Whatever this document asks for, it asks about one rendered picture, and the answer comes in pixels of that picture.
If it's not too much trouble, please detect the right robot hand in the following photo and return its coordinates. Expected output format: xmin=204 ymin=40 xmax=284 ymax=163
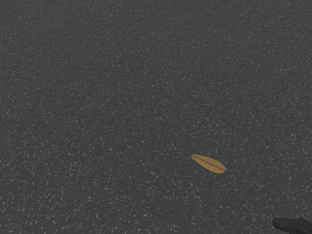
xmin=272 ymin=217 xmax=312 ymax=234

